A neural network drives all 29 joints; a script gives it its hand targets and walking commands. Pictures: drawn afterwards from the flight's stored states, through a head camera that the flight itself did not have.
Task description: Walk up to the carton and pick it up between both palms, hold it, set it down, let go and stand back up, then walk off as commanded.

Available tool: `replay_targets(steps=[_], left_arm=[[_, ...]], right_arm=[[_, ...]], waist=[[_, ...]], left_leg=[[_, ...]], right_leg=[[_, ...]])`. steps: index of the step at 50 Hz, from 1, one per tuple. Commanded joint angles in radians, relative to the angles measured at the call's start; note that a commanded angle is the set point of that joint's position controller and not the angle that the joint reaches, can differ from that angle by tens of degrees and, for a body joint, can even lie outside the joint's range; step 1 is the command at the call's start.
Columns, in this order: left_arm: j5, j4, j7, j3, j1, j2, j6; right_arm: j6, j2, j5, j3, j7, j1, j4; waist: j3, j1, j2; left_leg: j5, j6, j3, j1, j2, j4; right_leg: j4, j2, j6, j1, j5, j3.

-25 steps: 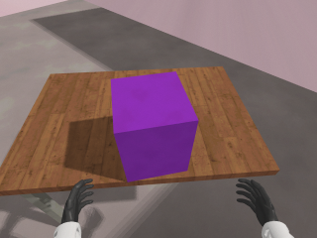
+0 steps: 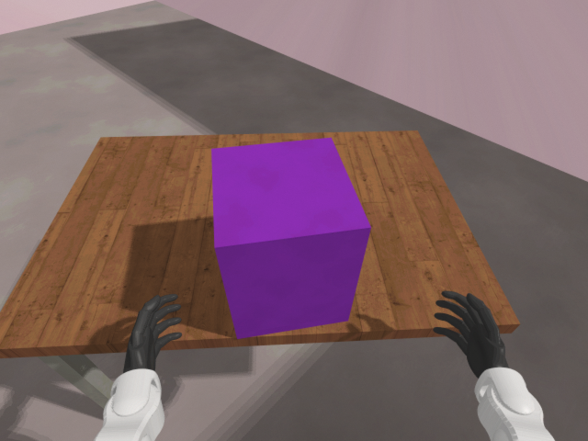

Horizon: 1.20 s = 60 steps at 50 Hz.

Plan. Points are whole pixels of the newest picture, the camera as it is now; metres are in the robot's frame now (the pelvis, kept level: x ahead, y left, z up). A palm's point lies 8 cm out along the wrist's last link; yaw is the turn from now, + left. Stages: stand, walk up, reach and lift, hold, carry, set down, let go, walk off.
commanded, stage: reach and lift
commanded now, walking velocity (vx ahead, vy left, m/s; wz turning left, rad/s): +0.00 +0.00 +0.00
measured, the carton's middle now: (283, 239) +0.44 +0.02 +0.02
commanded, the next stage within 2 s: none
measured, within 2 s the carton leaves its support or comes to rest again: neither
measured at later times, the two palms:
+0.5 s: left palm (149, 290) +0.30 +0.20 +0.09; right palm (478, 281) +0.31 -0.24 +0.07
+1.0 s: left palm (149, 222) +0.37 +0.20 +0.13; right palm (446, 197) +0.41 -0.21 +0.14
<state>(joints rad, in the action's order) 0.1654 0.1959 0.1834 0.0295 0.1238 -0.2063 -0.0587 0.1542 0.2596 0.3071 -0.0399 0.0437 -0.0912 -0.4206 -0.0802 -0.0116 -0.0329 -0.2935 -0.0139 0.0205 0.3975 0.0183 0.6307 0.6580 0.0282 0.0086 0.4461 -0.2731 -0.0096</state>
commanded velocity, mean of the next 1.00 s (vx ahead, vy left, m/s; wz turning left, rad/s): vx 0.00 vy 0.00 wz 0.00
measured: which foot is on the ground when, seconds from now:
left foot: down 0.00-1.00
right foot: down 0.00-1.00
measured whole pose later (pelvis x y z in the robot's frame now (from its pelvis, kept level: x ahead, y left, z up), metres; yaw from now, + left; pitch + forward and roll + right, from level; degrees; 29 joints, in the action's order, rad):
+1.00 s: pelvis +0.03 -0.02 +0.02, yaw +0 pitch +0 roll +2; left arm 0.17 0.27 0.10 -0.18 -0.45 -0.19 -0.55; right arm -0.28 0.28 0.31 -0.03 -0.08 0.51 -0.45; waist -0.02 0.04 -0.02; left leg -0.21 -0.04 0.03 0.16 0.02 0.38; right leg 0.51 0.02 0.02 0.26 -0.25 -0.01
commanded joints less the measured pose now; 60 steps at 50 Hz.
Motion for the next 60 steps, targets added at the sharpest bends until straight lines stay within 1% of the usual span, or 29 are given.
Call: replay_targets(steps=[1,2,3,4,5,7,9,12,17,21,22,23,24,28,31,32,34,39,42,43,44,45,48,49,51,55,56,60], left_arm=[[0.046,-0.258,0.02,-0.053,-0.266,-0.056,-0.009],[0.047,-0.259,0.019,-0.058,-0.282,-0.053,-0.019],[0.028,-0.511,0.037,-0.009,-0.337,0.036,-0.052],[0.006,-0.459,0.034,-0.031,-0.289,0.025,-0.088],[-0.013,-0.417,0.024,-0.059,-0.277,0.008,-0.123],[-0.041,-0.355,0.012,-0.106,-0.319,-0.018,-0.177],[-0.056,-0.344,0.0,-0.13,-0.29,-0.015,-0.212],[-0.046,-0.368,-0.021,-0.163,-0.335,-0.037,-0.243],[-0.001,-0.381,-0.058,-0.188,-0.431,-0.081,-0.259],[0.025,-0.344,-0.076,-0.21,-0.492,-0.112,-0.268],[0.028,-0.331,-0.08,-0.217,-0.504,-0.118,-0.275],[0.028,-0.315,-0.083,-0.223,-0.524,-0.123,-0.283],[0.032,-0.298,-0.086,-0.232,-0.55,-0.129,-0.291],[0.028,-0.223,-0.093,-0.255,-0.637,-0.14,-0.341],[0.02,-0.188,-0.094,-0.272,-0.728,-0.147,-0.375],[0.012,-0.176,-0.096,-0.277,-0.718,-0.142,-0.387],[0.003,-0.16,-0.099,-0.281,-0.771,-0.137,-0.408],[-0.02,-0.14,-0.103,-0.294,-0.845,-0.129,-0.445],[-0.029,-0.12,-0.1,-0.297,-0.915,-0.137,-0.454],[-0.033,-0.115,-0.1,-0.301,-0.921,-0.143,-0.457],[-0.034,-0.111,-0.098,-0.299,-0.945,-0.144,-0.458],[-0.038,-0.105,-0.095,-0.301,-0.96,-0.148,-0.458],[-0.035,-0.054,-0.091,-0.294,-1.027,-0.161,-0.458],[-0.04,-0.051,-0.088,-0.296,-1.032,-0.163,-0.457],[-0.036,-0.025,-0.082,-0.288,-1.084,-0.172,-0.452],[-0.039,0.072,-0.072,-0.279,-1.158,-0.184,-0.436],[-0.037,0.092,-0.071,-0.271,-1.182,-0.189,-0.429],[-0.029,0.174,-0.063,-0.25,-1.261,-0.197,-0.396]], right_arm=[[-0.001,0.142,0.021,0.004,-0.013,0.288,0.287],[-0.008,0.144,0.018,-0.003,-0.017,0.305,0.287],[0.002,0.191,0.02,0.018,0.014,0.355,0.546],[-0.019,0.213,0.008,0.01,0.011,0.3,0.476],[-0.045,0.222,-0.006,0.011,0.005,0.279,0.426],[-0.087,0.214,-0.039,0.014,-0.011,0.31,0.379],[-0.121,0.192,-0.051,0.019,-0.03,0.282,0.371],[-0.159,0.167,-0.046,0.03,-0.061,0.314,0.419],[-0.203,0.148,-0.036,0.035,-0.096,0.407,0.495],[-0.226,0.147,-0.027,0.042,-0.113,0.484,0.516],[-0.234,0.152,-0.029,0.041,-0.118,0.503,0.505],[-0.242,0.153,-0.022,0.044,-0.12,0.526,0.493],[-0.25,0.16,-0.021,0.044,-0.123,0.561,0.49],[-0.292,0.183,-0.013,0.039,-0.127,0.665,0.405],[-0.328,0.202,-0.003,0.038,-0.125,0.755,0.323],[-0.34,0.207,-0.002,0.041,-0.125,0.748,0.293],[-0.364,0.215,0.003,0.044,-0.123,0.799,0.225],[-0.39,0.237,0.012,0.049,-0.121,0.906,0.143],[-0.395,0.243,0.014,0.052,-0.121,0.987,0.108],[-0.396,0.243,0.015,0.055,-0.122,0.997,0.104],[-0.397,0.246,0.018,0.057,-0.121,1.025,0.095],[-0.397,0.246,0.019,0.059,-0.12,1.047,0.091],[-0.404,0.249,0.017,0.057,-0.118,1.113,0.05],[-0.403,0.251,0.016,0.057,-0.118,1.119,0.048],[-0.404,0.255,0.017,0.054,-0.117,1.17,0.022],[-0.403,0.253,0.011,0.058,-0.114,1.246,-0.041],[-0.402,0.255,0.011,0.059,-0.112,1.263,-0.063],[-0.391,0.252,0.009,0.059,-0.106,1.342,-0.134]], waist=[[-0.192,0.062,-0.018],[-0.191,0.063,-0.013],[-0.248,0.099,0.078],[-0.177,0.094,0.079],[-0.117,0.087,0.06],[-0.03,0.092,0.032],[0.022,0.096,0.011],[0.027,0.109,-0.007],[-0.027,0.112,-0.016],[-0.074,0.12,-0.029],[-0.072,0.122,-0.035],[-0.08,0.124,-0.03],[-0.088,0.127,-0.039],[-0.096,0.127,-0.041],[-0.127,0.124,-0.022],[-0.127,0.125,-0.019],[-0.14,0.118,-0.006],[-0.187,0.115,0.005],[-0.212,0.115,0.006],[-0.221,0.12,0.005],[-0.228,0.12,0.008],[-0.235,0.129,0.01],[-0.247,0.128,0.007],[-0.255,0.135,0.007],[-0.266,0.136,0.007],[-0.271,0.149,0.001],[-0.271,0.145,0.001],[-0.299,0.145,0.005]], left_leg=[[0.108,0.04,-0.058,-0.215,0.014,-0.077],[0.112,0.042,-0.06,-0.216,0.016,-0.078],[0.158,-0.039,0.005,-0.351,-0.002,-0.259],[0.189,-0.044,0.018,-0.333,-0.01,-0.269],[0.183,-0.04,0.025,-0.326,-0.018,-0.286],[0.157,-0.03,0.047,-0.279,-0.031,-0.313],[0.158,-0.022,0.059,-0.286,-0.038,-0.332],[0.196,-0.012,0.08,-0.285,-0.049,-0.338],[0.222,0.002,0.086,-0.276,-0.057,-0.331],[0.24,0.009,0.086,-0.26,-0.057,-0.323],[0.241,0.009,0.086,-0.252,-0.055,-0.325],[0.24,0.01,0.085,-0.25,-0.055,-0.323],[0.242,0.011,0.086,-0.241,-0.055,-0.321],[0.233,0.011,0.081,-0.222,-0.049,-0.321],[0.248,0.007,0.078,-0.212,-0.045,-0.316],[0.265,0.004,0.076,-0.223,-0.042,-0.315],[0.28,0.001,0.073,-0.223,-0.039,-0.312],[0.351,-0.012,0.068,-0.235,-0.038,-0.297],[0.368,-0.015,0.066,-0.224,-0.04,-0.29],[0.374,-0.016,0.067,-0.222,-0.04,-0.289],[0.373,-0.016,0.067,-0.221,-0.04,-0.289],[0.376,-0.017,0.069,-0.214,-0.04,-0.289],[0.36,-0.016,0.068,-0.198,-0.04,-0.288],[0.362,-0.017,0.07,-0.201,-0.038,-0.288],[0.358,-0.018,0.069,-0.19,-0.038,-0.284],[0.341,-0.016,0.068,-0.167,-0.037,-0.282],[0.331,-0.015,0.066,-0.164,-0.037,-0.282],[0.339,-0.018,0.06,-0.156,-0.034,-0.275]], right_leg=[[-0.26,0.055,0.09,0.076,0.041,0.144],[-0.252,0.05,0.089,0.073,0.044,0.141],[-0.23,-0.101,0.044,-0.243,0.169,-0.011],[-0.248,-0.103,0.044,-0.264,0.189,-0.006],[-0.27,-0.099,0.038,-0.273,0.178,0.001],[-0.297,-0.086,0.024,-0.286,0.136,0.016],[-0.323,-0.075,0.014,-0.314,0.128,0.032],[-0.339,-0.063,-0.005,-0.346,0.15,0.051],[-0.339,-0.056,-0.022,-0.359,0.178,0.057],[-0.328,-0.055,-0.032,-0.381,0.217,0.059],[-0.326,-0.056,-0.034,-0.389,0.222,0.059],[-0.324,-0.055,-0.035,-0.394,0.225,0.06],[-0.32,-0.055,-0.036,-0.397,0.231,0.061],[-0.317,-0.058,-0.035,-0.409,0.232,0.061],[-0.308,-0.062,-0.032,-0.416,0.246,0.062],[-0.308,-0.064,-0.031,-0.42,0.266,0.063],[-0.306,-0.068,-0.027,-0.418,0.277,0.063],[-0.299,-0.078,-0.024,-0.435,0.348,0.058],[-0.291,-0.079,-0.028,-0.444,0.382,0.057],[-0.29,-0.079,-0.029,-0.454,0.393,0.058],[-0.289,-0.079,-0.03,-0.453,0.395,0.056],[-0.285,-0.08,-0.03,-0.456,0.399,0.055],[-0.283,-0.079,-0.032,-0.456,0.396,0.054],[-0.283,-0.081,-0.033,-0.459,0.399,0.053],[-0.28,-0.082,-0.032,-0.458,0.395,0.051],[-0.279,-0.082,-0.03,-0.458,0.39,0.048],[-0.28,-0.082,-0.031,-0.455,0.384,0.047],[-0.278,-0.085,-0.027,-0.451,0.397,0.041]])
